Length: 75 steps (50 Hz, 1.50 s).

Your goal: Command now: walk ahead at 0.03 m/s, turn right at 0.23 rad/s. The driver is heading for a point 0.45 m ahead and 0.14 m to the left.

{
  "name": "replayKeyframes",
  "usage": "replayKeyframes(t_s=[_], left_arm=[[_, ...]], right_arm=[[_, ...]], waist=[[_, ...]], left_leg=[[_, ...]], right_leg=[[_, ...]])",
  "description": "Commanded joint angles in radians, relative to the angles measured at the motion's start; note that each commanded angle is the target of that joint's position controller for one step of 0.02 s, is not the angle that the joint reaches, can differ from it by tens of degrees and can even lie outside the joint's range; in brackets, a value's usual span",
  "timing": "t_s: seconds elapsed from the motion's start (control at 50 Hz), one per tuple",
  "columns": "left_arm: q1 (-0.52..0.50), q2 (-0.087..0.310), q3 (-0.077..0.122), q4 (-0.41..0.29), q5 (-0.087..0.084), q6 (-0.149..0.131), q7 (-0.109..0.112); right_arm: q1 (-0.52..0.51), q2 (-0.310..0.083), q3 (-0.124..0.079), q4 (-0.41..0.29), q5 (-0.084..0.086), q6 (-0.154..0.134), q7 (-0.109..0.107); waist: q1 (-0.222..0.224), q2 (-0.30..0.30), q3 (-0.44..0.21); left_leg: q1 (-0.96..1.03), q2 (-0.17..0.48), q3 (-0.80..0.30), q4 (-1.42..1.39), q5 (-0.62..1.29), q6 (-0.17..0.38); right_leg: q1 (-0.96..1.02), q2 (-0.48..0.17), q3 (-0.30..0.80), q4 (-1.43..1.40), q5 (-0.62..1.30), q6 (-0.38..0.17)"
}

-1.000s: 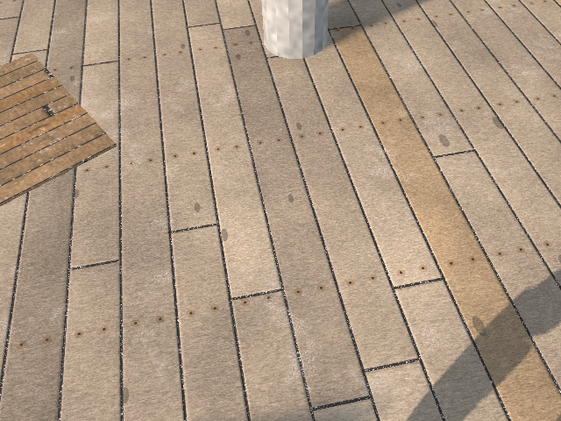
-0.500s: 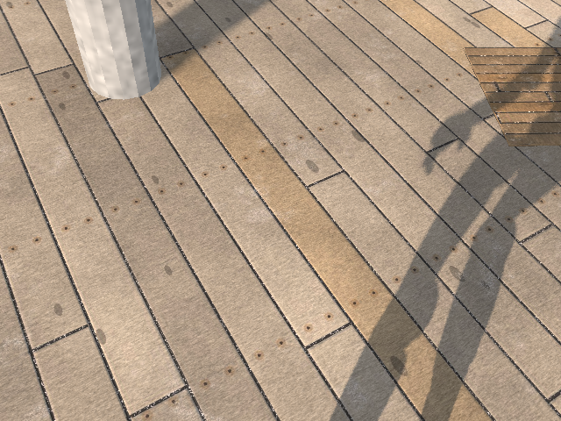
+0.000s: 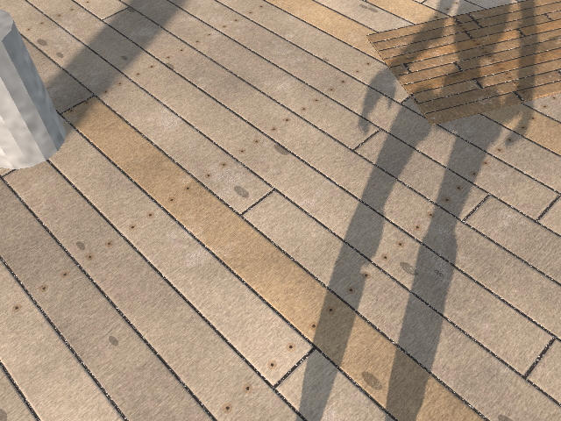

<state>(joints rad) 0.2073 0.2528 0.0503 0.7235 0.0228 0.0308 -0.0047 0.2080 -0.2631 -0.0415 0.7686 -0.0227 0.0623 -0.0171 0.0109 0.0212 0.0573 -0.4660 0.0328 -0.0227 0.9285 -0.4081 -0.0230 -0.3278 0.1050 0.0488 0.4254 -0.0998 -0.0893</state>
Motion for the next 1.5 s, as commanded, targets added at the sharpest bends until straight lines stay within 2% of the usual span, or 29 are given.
replayKeyframes(t_s=[0.02, 0.12, 0.14, 0.16, 0.18, 0.3, 0.38, 0.44, 0.46, 0.48, 0.5, 0.52, 0.54, 0.58, 0.8, 0.88, 0.92, 0.94, 0.96, 1.0, 1.04, 1.1, 1.28, 1.38, 1.4, 1.42, 1.44, 1.46, 1.5], left_arm=[[0.001, 0.134, 0.033, -0.043, 0.009, -0.005, 0.001], [-0.001, 0.105, 0.009, 0.004, 0.001, -0.004, 0.022], [0.015, 0.104, 0.009, 0.008, 0.000, -0.006, 0.028], [0.031, 0.078, 0.003, -0.007, -0.012, -0.008, 0.031], [-0.016, 0.084, 0.006, -0.007, -0.012, -0.007, 0.033], [-0.032, 0.081, 0.016, 0.000, -0.012, -0.012, 0.035], [-0.090, 0.071, 0.006, -0.036, -0.008, -0.030, 0.029], [0.042, 0.057, 0.001, -0.002, -0.015, -0.053, 0.033], [0.128, 0.101, 0.014, 0.026, -0.011, -0.061, 0.045], [0.213, 0.218, 0.039, 0.033, 0.003, -0.065, 0.058], [0.183, 0.294, 0.061, 0.037, 0.022, -0.066, 0.057], [0.134, 0.211, 0.041, 0.032, 0.022, -0.070, 0.056], [0.083, 0.157, 0.026, 0.022, 0.008, -0.078, 0.052], [0.069, 0.130, 0.015, 0.024, 0.002, -0.097, 0.047], [0.236, 0.136, 0.015, 0.128, 0.002, -0.120, 0.020], [0.246, 0.185, 0.021, 0.161, -0.001, -0.107, 0.032], [0.225, 0.195, 0.020, 0.149, -0.004, -0.100, 0.034], [0.259, 0.072, -0.008, 0.088, -0.010, -0.104, 0.013], [0.206, 0.124, 0.003, 0.054, -0.010, -0.115, 0.007], [0.118, 0.123, -0.001, 0.048, -0.021, -0.125, 0.000], [0.174, 0.095, -0.005, 0.088, 0.002, -0.104, 0.001], [0.252, 0.068, -0.005, 0.125, 0.012, -0.062, -0.004], [0.015, 0.034, -0.016, 0.095, 0.000, -0.050, 0.002], [0.068, 0.048, -0.011, 0.137, 0.005, -0.064, 0.027], [0.127, 0.048, -0.010, 0.161, 0.008, -0.076, 0.034], [0.200, 0.092, -0.001, 0.184, 0.013, -0.092, 0.041], [0.238, 0.152, 0.009, 0.194, 0.006, -0.091, 0.044], [0.228, 0.093, -0.006, 0.200, -0.016, -0.080, 0.036], [0.110, 0.063, -0.022, 0.187, -0.011, -0.071, 0.032]], right_arm=[[0.039, -0.068, -0.016, -0.037, 0.004, -0.003, -0.003], [0.107, -0.037, -0.003, 0.014, 0.008, -0.026, -0.006], [0.084, -0.069, -0.004, -0.001, -0.002, -0.038, -0.007], [0.052, -0.147, -0.016, -0.027, -0.010, -0.051, -0.008], [0.005, -0.159, -0.021, -0.019, 0.003, -0.055, 0.003], [0.066, -0.170, -0.051, 0.002, 0.013, -0.050, 0.003], [0.109, -0.171, -0.074, 0.021, 0.003, -0.025, 0.009], [-0.021, -0.170, -0.084, -0.014, 0.011, -0.016, 0.022], [-0.055, -0.143, -0.083, -0.031, 0.015, -0.023, 0.018], [-0.059, -0.055, -0.060, -0.068, 0.026, -0.036, 0.021], [-0.102, -0.078, -0.057, -0.087, 0.000, -0.049, 0.020], [-0.112, -0.135, -0.069, -0.074, -0.013, -0.057, 0.027], [-0.063, -0.129, -0.071, -0.047, -0.008, -0.061, 0.041], [-0.026, -0.118, -0.069, -0.024, -0.017, -0.058, 0.063], [-0.310, -0.046, -0.014, -0.155, -0.017, -0.058, 0.118], [-0.174, -0.076, -0.024, -0.133, -0.023, -0.062, 0.094], [0.141, -0.153, -0.062, -0.039, -0.034, -0.077, 0.067], [0.189, -0.261, -0.090, -0.039, -0.034, -0.075, 0.049], [0.203, -0.276, -0.091, -0.061, -0.005, -0.067, 0.042], [0.100, -0.172, -0.063, -0.022, 0.008, -0.072, 0.026], [0.029, -0.104, -0.036, -0.011, 0.011, -0.098, 0.023], [0.033, -0.099, -0.026, 0.019, 0.014, -0.133, 0.033], [0.130, -0.082, -0.004, 0.109, 0.011, -0.118, 0.008], [0.129, -0.081, 0.002, 0.154, 0.007, -0.105, -0.012], [0.113, -0.084, 0.002, 0.160, 0.015, -0.106, -0.015], [0.125, -0.083, 0.006, 0.153, 0.020, -0.115, -0.015], [0.258, -0.024, 0.018, 0.167, 0.036, -0.114, -0.012], [0.261, -0.034, 0.013, 0.204, 0.035, -0.089, -0.015], [0.148, -0.049, 0.004, 0.198, 0.003, -0.062, -0.012]], waist=[[0.007, -0.152, -0.112], [-0.028, -0.095, -0.077], [-0.015, -0.040, -0.052], [0.017, 0.097, -0.064], [0.025, 0.165, 0.005], [-0.028, 0.135, -0.056], [-0.061, 0.128, -0.070], [0.046, 0.103, -0.046], [0.088, 0.043, -0.056], [0.110, -0.189, -0.103], [0.101, -0.225, -0.008], [0.058, -0.078, 0.050], [0.017, -0.068, 0.057], [0.005, -0.129, 0.045], [0.076, -0.128, 0.081], [-0.011, -0.152, -0.037], [-0.155, -0.105, -0.214], [-0.118, 0.131, -0.333], [-0.140, 0.113, -0.434], [-0.079, -0.001, -0.152], [0.008, -0.022, -0.051], [0.057, 0.008, -0.063], [-0.026, 0.061, -0.058], [-0.005, 0.053, -0.042], [0.035, 0.027, -0.052], [0.053, -0.038, -0.120], [-0.001, -0.186, -0.233], [0.027, -0.207, -0.275], [-0.001, -0.104, -0.136]], left_leg=[[0.101, -0.025, 0.021, -0.103, -0.001, 0.013], [0.345, -0.051, 0.033, -0.494, 0.134, 0.067], [0.338, 0.011, -0.069, -0.580, 0.144, 0.088], [0.303, 0.175, -0.300, -0.673, 0.133, 0.138], [0.127, 0.248, -0.388, -0.705, 0.209, 0.192], [0.335, 0.169, -0.357, -0.578, 0.596, 0.227], [0.364, 0.128, -0.454, -0.652, -0.013, 0.256], [0.145, 0.041, -0.424, -0.625, -0.120, 0.201], [-0.034, -0.023, -0.357, -0.537, -0.159, 0.143], [-0.229, -0.135, -0.178, -0.261, -0.209, 0.075], [-0.346, -0.148, -0.098, -0.101, -0.126, 0.067], [-0.329, -0.069, -0.137, -0.015, -0.032, 0.073], [-0.301, -0.059, -0.125, 0.010, 0.034, 0.063], [-0.289, -0.044, -0.079, 0.090, 0.119, 0.042], [-0.229, -0.010, 0.112, -0.201, 0.273, 0.063], [0.061, -0.124, 0.200, -0.304, 0.153, 0.161], [0.502, -0.119, 0.097, -0.404, 0.153, 0.233], [0.821, 0.201, -0.372, -0.462, -0.051, 0.349], [0.843, 0.361, -0.785, -0.632, 0.007, 0.421], [0.556, 0.281, -0.434, -0.661, 0.241, 0.344], [0.337, 0.185, -0.232, -0.676, 0.654, 0.283], [0.269, 0.151, -0.089, -0.672, 1.028, 0.279], [0.401, 0.104, -0.001, -0.639, 1.053, 0.186], [0.459, 0.142, -0.060, -0.504, 1.090, 0.187], [0.444, 0.120, -0.053, -0.432, 1.052, 0.161], [0.375, 0.077, -0.041, -0.334, 0.877, 0.124], [0.265, -0.020, -0.005, -0.164, 0.352, 0.089], [0.206, -0.107, -0.004, -0.059, -0.181, 0.083], [0.160, -0.086, -0.051, 0.022, -0.229, 0.071]], right_leg=[[0.040, -0.251, 0.261, -0.180, -0.154, -0.132], [-0.045, -0.252, 0.237, -0.134, -0.251, -0.060], [-0.059, -0.226, 0.217, -0.085, -0.236, -0.014], [-0.073, -0.135, 0.117, 0.038, -0.238, 0.033], [0.001, -0.048, 0.004, 0.073, -0.226, 0.056], [-0.090, -0.027, -0.017, 0.290, -0.345, 0.078], [-0.117, -0.032, -0.017, 0.245, -0.396, 0.083], [0.188, -0.016, -0.034, -0.064, -0.264, 0.049], [0.405, -0.083, 0.023, -0.148, -0.229, 0.027], [0.567, -0.347, 0.333, -0.272, -0.531, -0.034], [0.447, -0.517, 0.571, -0.334, -0.604, -0.114], [0.387, -0.484, 0.493, -0.318, -0.558, -0.122], [0.362, -0.425, 0.393, -0.319, -0.486, -0.092], [0.363, -0.348, 0.220, -0.321, -0.287, -0.063], [0.370, -0.338, -0.111, -0.264, 0.271, -0.043], [0.406, -0.348, -0.214, 0.036, 0.899, -0.014], [0.181, -0.328, -0.247, 0.471, 0.703, 0.018], [-0.210, -0.209, -0.241, 0.847, -0.135, 0.069], [-0.343, -0.094, -0.067, 1.032, -0.407, 0.073], [-0.363, -0.199, -0.025, 0.932, -0.206, 0.053], [-0.209, -0.232, -0.029, 0.802, -0.208, 0.068], [-0.122, -0.207, -0.056, 0.723, -0.206, 0.090], [-0.153, -0.155, -0.102, 0.324, 0.035, 0.087], [-0.025, -0.105, -0.094, 0.131, -0.064, 0.030], [0.073, -0.110, -0.082, 0.002, 0.049, 0.015], [0.252, -0.207, 0.009, -0.024, 0.449, -0.005], [0.431, -0.419, 0.201, 0.050, 0.900, -0.143], [0.414, -0.502, 0.304, 0.018, 0.941, -0.257], [0.234, -0.437, 0.250, -0.087, 0.524, -0.226]])
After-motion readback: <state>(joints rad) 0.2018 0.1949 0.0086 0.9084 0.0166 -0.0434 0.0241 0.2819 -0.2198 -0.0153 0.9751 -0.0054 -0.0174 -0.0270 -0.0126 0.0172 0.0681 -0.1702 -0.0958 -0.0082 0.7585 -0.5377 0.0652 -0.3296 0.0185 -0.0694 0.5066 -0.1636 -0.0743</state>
